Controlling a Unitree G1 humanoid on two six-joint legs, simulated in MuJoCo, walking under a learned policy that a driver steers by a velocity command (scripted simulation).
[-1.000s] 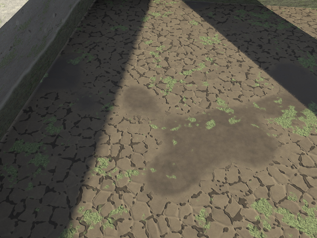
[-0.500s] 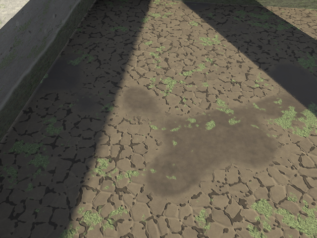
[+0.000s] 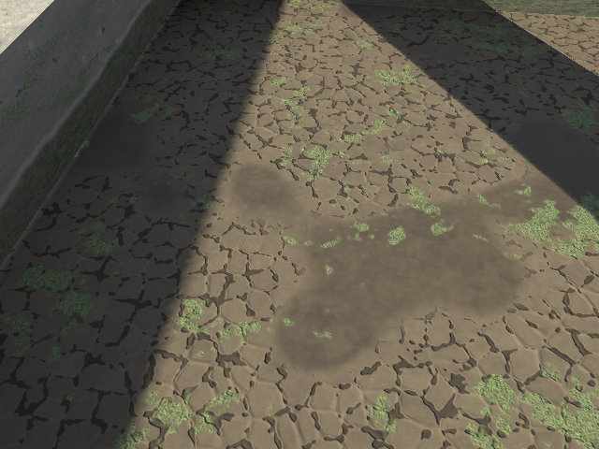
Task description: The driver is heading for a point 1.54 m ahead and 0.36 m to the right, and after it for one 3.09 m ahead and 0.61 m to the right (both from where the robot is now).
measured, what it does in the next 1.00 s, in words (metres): stands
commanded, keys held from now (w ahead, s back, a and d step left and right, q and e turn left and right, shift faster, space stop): w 1.00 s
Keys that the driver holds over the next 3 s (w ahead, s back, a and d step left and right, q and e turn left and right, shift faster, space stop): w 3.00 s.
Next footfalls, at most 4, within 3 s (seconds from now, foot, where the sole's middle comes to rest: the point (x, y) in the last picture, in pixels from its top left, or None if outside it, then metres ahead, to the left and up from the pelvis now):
none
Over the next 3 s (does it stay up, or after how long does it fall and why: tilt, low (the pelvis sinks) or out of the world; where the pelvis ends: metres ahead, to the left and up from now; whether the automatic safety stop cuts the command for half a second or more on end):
stays up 0.00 0.00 0.00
